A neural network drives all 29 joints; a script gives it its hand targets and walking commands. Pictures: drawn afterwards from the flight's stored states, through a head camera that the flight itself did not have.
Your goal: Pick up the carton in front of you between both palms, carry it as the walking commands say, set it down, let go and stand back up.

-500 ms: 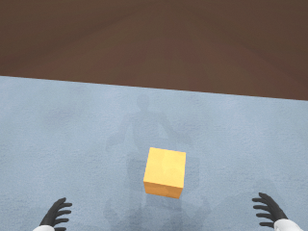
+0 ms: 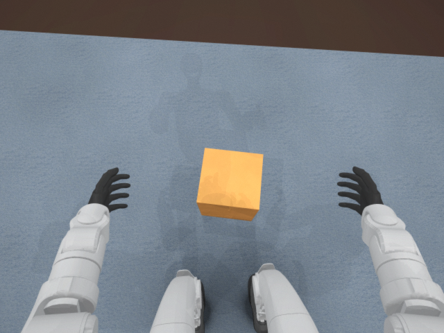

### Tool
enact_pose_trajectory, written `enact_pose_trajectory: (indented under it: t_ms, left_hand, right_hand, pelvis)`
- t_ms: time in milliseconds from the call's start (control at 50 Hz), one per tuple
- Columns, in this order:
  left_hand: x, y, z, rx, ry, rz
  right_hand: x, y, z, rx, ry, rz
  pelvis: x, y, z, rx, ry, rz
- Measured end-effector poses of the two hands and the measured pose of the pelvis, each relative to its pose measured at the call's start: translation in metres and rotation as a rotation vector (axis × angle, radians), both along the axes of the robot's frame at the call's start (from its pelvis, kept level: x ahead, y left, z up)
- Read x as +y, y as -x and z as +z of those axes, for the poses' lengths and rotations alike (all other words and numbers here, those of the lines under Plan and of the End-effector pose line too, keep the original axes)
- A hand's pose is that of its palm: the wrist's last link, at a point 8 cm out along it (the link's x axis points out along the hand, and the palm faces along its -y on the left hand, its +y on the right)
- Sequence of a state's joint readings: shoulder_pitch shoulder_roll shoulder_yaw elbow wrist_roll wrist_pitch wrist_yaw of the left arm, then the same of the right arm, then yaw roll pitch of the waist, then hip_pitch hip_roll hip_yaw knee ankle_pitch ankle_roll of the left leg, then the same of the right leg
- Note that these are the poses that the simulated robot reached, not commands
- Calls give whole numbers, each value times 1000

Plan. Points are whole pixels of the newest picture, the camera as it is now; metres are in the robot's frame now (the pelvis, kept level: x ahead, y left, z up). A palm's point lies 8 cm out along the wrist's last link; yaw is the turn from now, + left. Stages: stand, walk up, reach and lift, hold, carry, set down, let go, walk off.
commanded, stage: reach and lift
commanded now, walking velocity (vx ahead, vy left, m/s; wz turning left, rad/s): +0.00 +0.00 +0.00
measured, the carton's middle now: (229, 187) +0.50 -0.04 -0.58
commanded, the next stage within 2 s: none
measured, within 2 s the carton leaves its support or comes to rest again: neither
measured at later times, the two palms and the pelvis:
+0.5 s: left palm (149, 131) +0.53 +0.16 -0.14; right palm (321, 148) +0.46 -0.23 -0.14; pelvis -0.05 +0.00 -0.05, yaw +0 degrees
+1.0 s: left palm (171, 160) +0.53 +0.14 -0.34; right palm (298, 173) +0.46 -0.23 -0.33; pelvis -0.03 +0.00 -0.17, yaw -2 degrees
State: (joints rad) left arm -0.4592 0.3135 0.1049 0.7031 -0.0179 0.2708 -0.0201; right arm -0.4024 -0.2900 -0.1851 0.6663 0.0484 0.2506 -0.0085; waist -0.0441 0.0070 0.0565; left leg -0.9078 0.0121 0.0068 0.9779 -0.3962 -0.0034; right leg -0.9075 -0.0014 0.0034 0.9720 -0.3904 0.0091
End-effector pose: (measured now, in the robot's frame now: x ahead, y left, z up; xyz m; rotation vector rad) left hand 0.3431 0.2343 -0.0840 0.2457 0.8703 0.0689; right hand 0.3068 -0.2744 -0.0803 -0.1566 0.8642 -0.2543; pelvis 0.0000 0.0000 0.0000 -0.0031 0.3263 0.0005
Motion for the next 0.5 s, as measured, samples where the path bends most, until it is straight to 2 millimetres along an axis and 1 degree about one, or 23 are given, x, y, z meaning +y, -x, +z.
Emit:
enact_pose_trajectory:
  t_ms: [160,260,380,500]
  left_hand:
    - [-26,-58,-20,-51,49,-21]
    - [-42,-96,-27,-80,79,-32]
    - [-60,-141,-35,-121,114,-51]
    - [-75,-182,-52,-167,145,-74]
  right_hand:
    - [11,-46,-20,-70,-33,-39]
    - [19,-76,-29,-106,-57,-62]
    - [31,-114,-41,-156,-86,-85]
    - [41,-150,-59,-210,-106,-102]
  pelvis:
    - [1,36,-21,119,5,8]
    - [1,51,-32,188,6,10]
    - [3,57,-44,278,11,13]
    - [5,49,-52,370,16,16]
